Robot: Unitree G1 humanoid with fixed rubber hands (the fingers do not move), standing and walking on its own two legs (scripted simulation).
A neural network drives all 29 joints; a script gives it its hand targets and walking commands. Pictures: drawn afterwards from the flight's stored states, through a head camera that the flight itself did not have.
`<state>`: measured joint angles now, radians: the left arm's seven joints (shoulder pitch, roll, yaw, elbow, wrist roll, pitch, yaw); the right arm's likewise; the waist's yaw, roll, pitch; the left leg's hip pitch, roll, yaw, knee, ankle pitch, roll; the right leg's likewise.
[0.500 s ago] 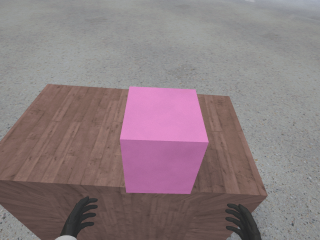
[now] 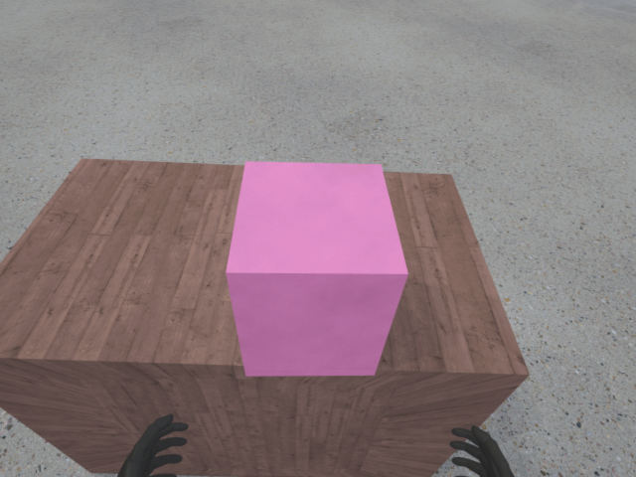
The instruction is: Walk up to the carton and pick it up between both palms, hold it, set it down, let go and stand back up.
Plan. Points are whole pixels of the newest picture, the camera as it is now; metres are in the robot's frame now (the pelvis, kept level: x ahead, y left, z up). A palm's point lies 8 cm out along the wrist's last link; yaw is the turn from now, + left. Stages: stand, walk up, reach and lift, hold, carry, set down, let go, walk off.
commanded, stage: set down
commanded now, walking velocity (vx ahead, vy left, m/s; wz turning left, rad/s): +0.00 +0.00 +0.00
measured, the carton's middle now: (312, 272) +0.41 +0.05 +0.02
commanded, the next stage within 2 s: let go in 0.02 s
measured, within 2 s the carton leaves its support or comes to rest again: neither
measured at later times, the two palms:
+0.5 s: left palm out of the picture +0.15 +0.23 -0.08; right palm out of the picture +0.15 -0.22 -0.08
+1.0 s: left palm out of the picture +0.00 +0.28 -0.13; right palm out of the picture +0.07 -0.22 -0.13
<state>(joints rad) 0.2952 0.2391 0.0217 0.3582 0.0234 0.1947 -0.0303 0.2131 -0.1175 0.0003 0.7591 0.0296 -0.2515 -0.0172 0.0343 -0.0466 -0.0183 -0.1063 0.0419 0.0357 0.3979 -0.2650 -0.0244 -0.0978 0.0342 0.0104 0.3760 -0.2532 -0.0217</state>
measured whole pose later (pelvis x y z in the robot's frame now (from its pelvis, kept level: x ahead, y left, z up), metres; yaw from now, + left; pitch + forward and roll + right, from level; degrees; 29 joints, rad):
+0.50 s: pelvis -0.01 +0.00 +0.00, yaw +0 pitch -2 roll +0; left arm 0.25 0.24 -0.01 0.40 0.03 0.20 -0.01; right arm 0.11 -0.15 -0.05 0.91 0.00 -0.29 0.03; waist 0.01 -0.05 -0.01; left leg -0.13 0.05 0.04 0.45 -0.28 -0.03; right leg -0.12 0.04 0.01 0.42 -0.27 -0.02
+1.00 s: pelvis -0.03 +0.02 -0.01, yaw +9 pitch +0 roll -2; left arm 0.33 0.22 0.04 0.69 0.03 0.02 0.04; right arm 0.30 -0.20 -0.05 0.85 -0.03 0.01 0.01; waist 0.02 0.01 0.00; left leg -0.30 -0.03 -0.10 0.63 -0.32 0.01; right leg -0.21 -0.03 -0.13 0.55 -0.33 0.01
